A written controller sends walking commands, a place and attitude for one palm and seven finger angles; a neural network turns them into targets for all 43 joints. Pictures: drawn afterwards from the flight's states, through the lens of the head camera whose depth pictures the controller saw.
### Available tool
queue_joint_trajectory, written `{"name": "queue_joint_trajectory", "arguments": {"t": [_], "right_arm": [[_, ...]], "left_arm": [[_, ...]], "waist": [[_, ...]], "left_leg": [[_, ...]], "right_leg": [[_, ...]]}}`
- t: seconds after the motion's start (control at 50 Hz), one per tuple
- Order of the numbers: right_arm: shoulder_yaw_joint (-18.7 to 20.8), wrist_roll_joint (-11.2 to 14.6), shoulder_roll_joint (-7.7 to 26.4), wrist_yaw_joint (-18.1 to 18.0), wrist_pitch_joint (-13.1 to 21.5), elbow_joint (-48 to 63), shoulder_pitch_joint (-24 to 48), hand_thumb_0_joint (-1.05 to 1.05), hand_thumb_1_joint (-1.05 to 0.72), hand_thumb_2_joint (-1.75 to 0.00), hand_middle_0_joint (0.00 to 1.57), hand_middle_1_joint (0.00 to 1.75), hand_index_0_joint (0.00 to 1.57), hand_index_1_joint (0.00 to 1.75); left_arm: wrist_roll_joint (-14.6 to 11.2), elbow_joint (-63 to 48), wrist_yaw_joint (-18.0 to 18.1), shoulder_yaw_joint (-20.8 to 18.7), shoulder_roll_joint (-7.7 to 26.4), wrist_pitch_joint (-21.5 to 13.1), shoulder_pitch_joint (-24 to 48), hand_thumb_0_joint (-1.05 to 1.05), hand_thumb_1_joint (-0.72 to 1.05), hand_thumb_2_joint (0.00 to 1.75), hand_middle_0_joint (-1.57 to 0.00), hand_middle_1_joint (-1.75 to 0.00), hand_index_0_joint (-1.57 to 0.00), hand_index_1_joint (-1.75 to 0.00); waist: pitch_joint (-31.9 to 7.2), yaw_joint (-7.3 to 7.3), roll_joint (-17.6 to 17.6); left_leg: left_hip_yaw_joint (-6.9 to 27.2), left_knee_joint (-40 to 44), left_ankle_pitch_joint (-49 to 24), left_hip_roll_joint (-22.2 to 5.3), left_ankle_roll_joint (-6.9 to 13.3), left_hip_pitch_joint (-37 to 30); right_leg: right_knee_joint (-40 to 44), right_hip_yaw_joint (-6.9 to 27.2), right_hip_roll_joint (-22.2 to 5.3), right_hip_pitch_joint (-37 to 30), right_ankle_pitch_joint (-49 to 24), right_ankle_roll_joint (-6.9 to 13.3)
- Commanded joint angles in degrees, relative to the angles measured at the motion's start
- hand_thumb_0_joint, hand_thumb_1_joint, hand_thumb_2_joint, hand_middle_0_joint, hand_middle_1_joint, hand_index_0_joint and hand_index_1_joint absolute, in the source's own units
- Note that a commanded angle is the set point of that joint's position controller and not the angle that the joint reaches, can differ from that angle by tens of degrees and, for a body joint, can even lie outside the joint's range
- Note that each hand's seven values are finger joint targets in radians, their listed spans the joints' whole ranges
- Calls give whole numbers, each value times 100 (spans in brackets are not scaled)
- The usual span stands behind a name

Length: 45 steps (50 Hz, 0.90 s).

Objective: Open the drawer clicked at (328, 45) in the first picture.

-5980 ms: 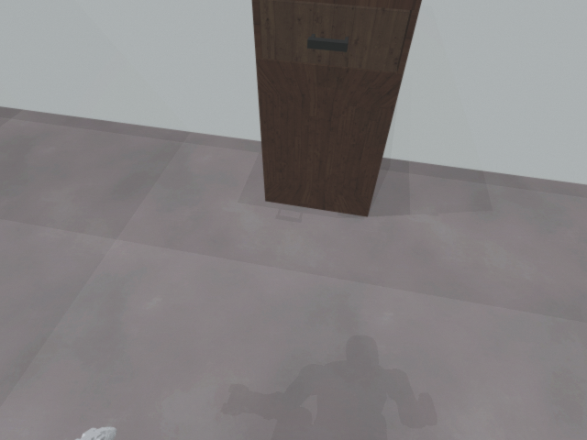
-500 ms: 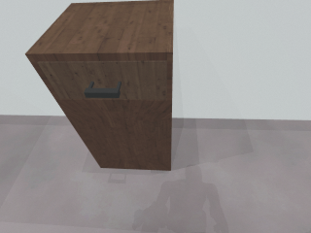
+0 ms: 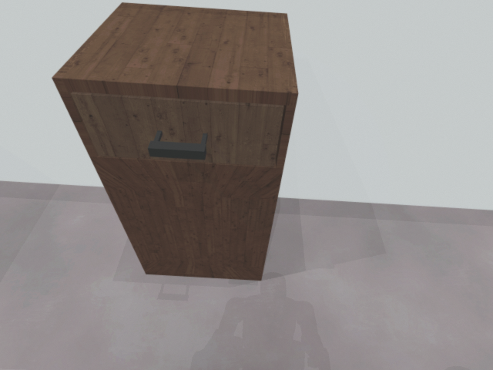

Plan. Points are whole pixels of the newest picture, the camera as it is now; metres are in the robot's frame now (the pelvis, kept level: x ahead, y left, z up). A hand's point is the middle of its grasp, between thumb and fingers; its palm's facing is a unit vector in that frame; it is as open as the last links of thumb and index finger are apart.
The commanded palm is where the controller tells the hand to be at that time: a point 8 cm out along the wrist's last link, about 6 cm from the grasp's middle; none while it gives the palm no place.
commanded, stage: come to a stop and stand still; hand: left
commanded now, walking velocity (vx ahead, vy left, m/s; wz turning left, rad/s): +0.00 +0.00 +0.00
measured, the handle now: (179, 143) +0.56 +0.20 +0.02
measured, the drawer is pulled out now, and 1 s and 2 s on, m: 0.00 0.00 0.00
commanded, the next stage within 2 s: look again from close up in 0.04 s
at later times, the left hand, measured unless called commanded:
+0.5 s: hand out of the picture +0.04 +0.17 -0.17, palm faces +0.01 -0.96 -0.26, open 7.4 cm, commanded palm none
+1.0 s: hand (157, 318) +0.20 +0.16 -0.04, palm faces -0.04 -0.43 -0.90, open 7.8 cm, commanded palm +0.15 +0.19 -0.03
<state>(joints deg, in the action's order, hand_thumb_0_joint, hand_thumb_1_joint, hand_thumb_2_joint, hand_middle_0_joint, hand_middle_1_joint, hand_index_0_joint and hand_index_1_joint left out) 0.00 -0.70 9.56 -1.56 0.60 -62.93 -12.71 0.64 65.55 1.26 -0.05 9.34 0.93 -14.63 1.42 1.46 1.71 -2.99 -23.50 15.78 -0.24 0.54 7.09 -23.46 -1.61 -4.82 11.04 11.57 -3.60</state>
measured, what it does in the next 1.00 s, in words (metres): shifts its weight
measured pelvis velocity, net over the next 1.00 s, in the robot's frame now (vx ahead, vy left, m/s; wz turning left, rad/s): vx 0.00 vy -0.05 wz -0.04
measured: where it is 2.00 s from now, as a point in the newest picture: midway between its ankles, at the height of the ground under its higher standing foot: outside the picture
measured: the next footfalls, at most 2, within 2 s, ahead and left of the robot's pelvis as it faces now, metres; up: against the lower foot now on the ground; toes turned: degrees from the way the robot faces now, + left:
none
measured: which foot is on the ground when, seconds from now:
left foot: down 0.00-1.00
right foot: down 0.00-1.00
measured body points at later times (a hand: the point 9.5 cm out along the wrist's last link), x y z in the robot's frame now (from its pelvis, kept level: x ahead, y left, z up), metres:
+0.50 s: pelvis +0.02 -0.02 -0.01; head +0.04 -0.05 +0.44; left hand +0.04 +0.22 -0.15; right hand +0.01 -0.23 -0.18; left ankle -0.03 +0.11 -0.74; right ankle +0.01 -0.16 -0.74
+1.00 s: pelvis +0.00 -0.05 -0.02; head +0.02 -0.09 +0.43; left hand +0.20 +0.18 +0.01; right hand +0.17 -0.31 -0.13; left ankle -0.03 +0.11 -0.74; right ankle +0.01 -0.16 -0.74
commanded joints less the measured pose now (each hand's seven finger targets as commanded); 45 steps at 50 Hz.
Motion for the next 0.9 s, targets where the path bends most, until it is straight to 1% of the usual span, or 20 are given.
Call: {"name": "queue_joint_trajectory", "arguments": {"t": [0.0, 0.1, 0.12, 0.14, 0.16, 0.2, 0.26, 0.28, 0.32, 0.4, 0.48, 0.72, 0.74, 0.76, 0.78, 0.8, 0.82, 0.84, 0.86, 0.88], "right_arm": [[111, 32, 627, -51, 101, 63, -428, 0, -90, -90, 20, 30, 20, 30], [104, 30, 551, -67, 99, -36, -570, 0, -90, -90, 20, 30, 20, 30], [114, 94, 763, 11, 162, 354, -217, 0, -90, -90, 20, 30, 20, 30], [98, 0, 517, 36, 152, 426, -600, 0, -90, -90, 20, 30, 20, 30], [77, -13, 533, 50, 179, 461, -689, 0, -90, -90, 20, 30, 20, 30], [69, -21, 586, 32, 190, 555, -782, 0, -90, -90, 20, 30, 20, 30], [64, -7, 580, -7, 177, 580, -896, 0, -90, -90, 20, 30, 20, 30], [51, 1, 588, -14, 166, 575, -941, 0, -90, -90, 20, 30, 20, 30], [49, -19, 575, -16, 151, 515, -934, 0, -90, -90, 20, 30, 20, 30], [40, -13, 500, -15, 120, 412, -904, 0, -90, -90, 20, 30, 20, 30], [33, -18, 489, -21, 114, 314, -850, 0, -90, -90, 20, 30, 20, 30], [41, -22, 426, -37, 68, 125, -751, 0, -90, -90, 20, 30, 20, 30], [199, 34, 785, 30, 63, 501, -133, 0, -90, -90, 20, 30, 20, 30], [198, 273, 1508, -265, 961, 2339, 189, 0, -90, -90, 20, 30, 20, 30], [295, 60, 1082, -435, 1487, 2058, 19, 0, -90, -90, 20, 30, 20, 30], [302, 288, 846, -414, 1684, 2106, 317, 0, -90, -90, 20, 30, 20, 30], [228, 265, 897, -400, 1745, 2110, 409, 0, -90, -90, 20, 30, 20, 30], [344, 101, 1076, -377, 1684, 2373, 558, 0, -90, -90, 20, 30, 20, 30], [419, -41, 1079, -333, 1529, 2513, 417, 0, -90, -90, 20, 30, 20, 30], [431, -113, 971, -281, 1380, 2784, 531, 0, -90, -90, 20, 30, 20, 30]], "left_arm": [[17, -136, 54, -111, 539, -102, -316, 0, 90, 90, -20, -30, -20, -30], [5, -96, 66, -103, 497, -110, -344, 0, 90, 90, -20, -30, -20, -30], [56, 1, 318, -31, 618, -236, -606, 0, 90, 90, -20, -30, -20, -30], [36, -258, 250, -71, 787, -270, -439, 0, 90, 90, -20, -30, -20, -30], [29, -316, 194, -37, 698, -255, -410, 0, 90, 90, -20, -30, -20, -30], [22, -382, 128, -32, 633, -229, -404, 0, 90, 90, -20, -30, -20, -30], [-1, -398, 98, -31, 526, -241, -357, 0, 90, 90, -20, -30, -20, -30], [-13, -396, 97, -33, 526, -236, -332, 0, 90, 90, -20, -30, -20, -30], [-11, -415, 86, -56, 531, -209, -288, 0, 90, 90, -20, -30, -20, -30], [-12, -411, 80, -88, 576, -201, -261, 0, 90, 90, -20, -30, -20, -30], [-16, -397, 82, -111, 612, -227, -259, 0, 90, 90, -20, -30, -20, -30], [0, -374, 65, -160, 654, -244, -177, 0, 90, 90, -20, -30, -20, -30], [14, -148, 305, -236, 877, -344, -824, 0, 90, 90, -20, -30, -20, -30], [1239, -8593, 314, -119, 2647, -1453, 3952, 0, 88, 89, -20, -32, -20, -32], [1309, -6964, 794, -437, 2270, -922, 830, 0, 85, 88, -20, -33, -20, -33], [1337, -6425, 1112, 188, 1037, -77, -478, 0, 83, 87, -21, -34, -21, -34], [1726, -6408, 1177, 432, 676, -44, -338, 0, 81, 86, -21, -36, -21, -36], [2309, -6770, 1351, -35, 1386, -138, -74, 0, 78, 85, -21, -37, -21, -37], [2928, -6578, 1496, -269, 1538, -139, -759, 0, 76, 84, -21, -39, -21, -39], [3437, -6354, 1605, -31, 1191, -94, -1330, 0, 74, 83, -21, -40, -21, -40]], "waist": [[62, -56, -325], [173, -62, -222], [274, -23, -556], [12, -189, -830], [-3, -124, -852], [-145, -117, -970], [-124, -146, -283], [-24, -175, -208], [180, -153, -326], [297, -160, -181], [129, -147, 9], [89, -154, 0], [199, 139, 1574], [-2597, -308, -846], [-2560, 155, -2139], [-1543, 74, -2195], [-844, -123, -1258], [-574, -106, -474], [-1183, 14, 115], [-1059, 129, 776]], "left_leg": [[448, 544, -1442, -671, 32, 259], [378, 508, -1490, -657, 24, 241], [212, -433, -2162, -729, -104, 593], [338, -114, -1157, -477, -89, 700], [457, 54, -948, -590, -27, 811], [544, 125, -1326, -747, 127, 705], [436, -122, -1875, -677, 185, 475], [402, -101, -1824, -655, 169, 467], [377, -34, -1752, -629, 162, 537], [295, 91, -1319, -567, 118, 482], [225, 40, -1275, -532, 88, 305], [112, 29, -1037, -508, -12, 215], [-38, -1331, -742, -603, -178, 1085], [-101, -487, -2106, 115, 247, -479], [14, -150, -3508, -37, 237, -708], [211, -86, -3390, -135, -26, -243], [109, -331, -3045, -143, 6, 168], [160, -658, -2364, 21, 48, 614], [24, -912, -2045, 94, 88, 897], [32, -1001, -1529, 152, 59, 1382]], "right_leg": [[187, 89, -186, -245, -808, 251], [203, 101, -182, -237, -912, 274], [-67, 365, -365, -49, -1740, 396], [-342, 281, -321, -197, -785, 499], [-437, 186, -157, -55, -36, 519], [-612, -1, -1, -51, 104, 495], [-583, 22, -57, -75, -561, 507], [-579, 43, -75, -41, -712, 504], [-610, 42, -57, -4, -650, 491], [-520, 136, -76, 35, -820, 492], [-462, 220, -142, -36, -1220, 509], [-246, 318, -171, -107, -1500, 571], [-210, 691, -512, -440, -4297, 354], [-858, 1088, 27, -782, -4274, 683], [-1257, 382, 265, -440, -2322, 726], [-1191, -22, 423, 389, -648, 650], [-1014, -181, 450, 739, -833, 577], [-923, 104, 498, 969, -1156, 608], [-989, 94, 441, 852, -1157, 561], [-988, 182, 454, 990, -737, 540]]}}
